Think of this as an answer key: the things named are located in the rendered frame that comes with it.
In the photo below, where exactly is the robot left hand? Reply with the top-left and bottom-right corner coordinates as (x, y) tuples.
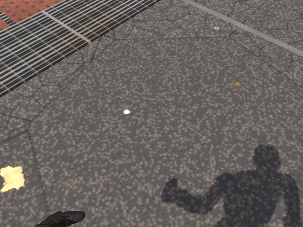
(35, 211), (85, 227)

